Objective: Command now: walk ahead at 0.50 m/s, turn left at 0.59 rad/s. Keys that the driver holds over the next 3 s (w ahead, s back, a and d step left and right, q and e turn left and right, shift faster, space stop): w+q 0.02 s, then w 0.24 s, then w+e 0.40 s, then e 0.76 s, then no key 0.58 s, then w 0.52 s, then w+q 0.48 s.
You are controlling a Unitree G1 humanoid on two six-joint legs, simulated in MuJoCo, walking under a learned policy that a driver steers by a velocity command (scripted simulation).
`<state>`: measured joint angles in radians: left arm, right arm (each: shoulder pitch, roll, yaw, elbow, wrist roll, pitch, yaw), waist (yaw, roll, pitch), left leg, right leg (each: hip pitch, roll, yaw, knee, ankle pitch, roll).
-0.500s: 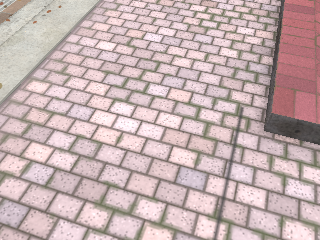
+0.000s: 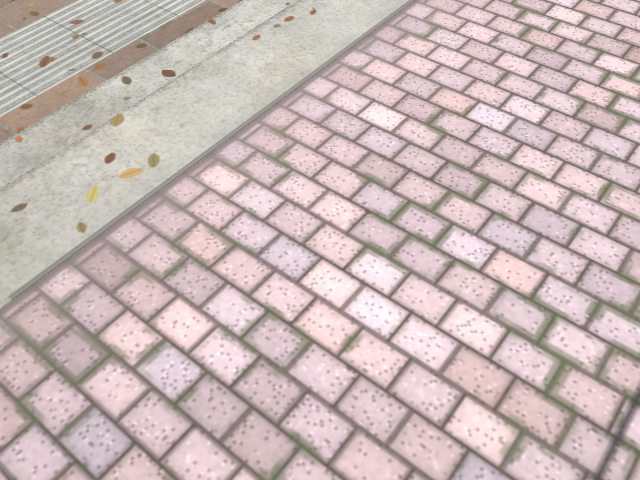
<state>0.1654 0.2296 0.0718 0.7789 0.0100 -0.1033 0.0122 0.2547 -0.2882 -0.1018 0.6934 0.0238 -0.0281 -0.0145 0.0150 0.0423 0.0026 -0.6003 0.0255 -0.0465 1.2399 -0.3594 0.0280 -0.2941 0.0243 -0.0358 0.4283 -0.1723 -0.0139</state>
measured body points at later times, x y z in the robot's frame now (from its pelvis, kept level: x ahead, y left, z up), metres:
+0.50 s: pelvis +0.24 +0.08 +0.01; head +0.26 +0.09 +0.45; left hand +0.34 +0.36 -0.12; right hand +0.36 -0.18 -0.10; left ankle +0.24 +0.17 -0.74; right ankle +0.27 -0.09 -0.64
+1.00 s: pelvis +0.46 +0.02 +0.00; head +0.52 -0.01 +0.44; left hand +0.68 +0.25 -0.10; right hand +0.55 -0.29 -0.11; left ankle +0.47 +0.19 -0.64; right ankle +0.52 -0.06 -0.74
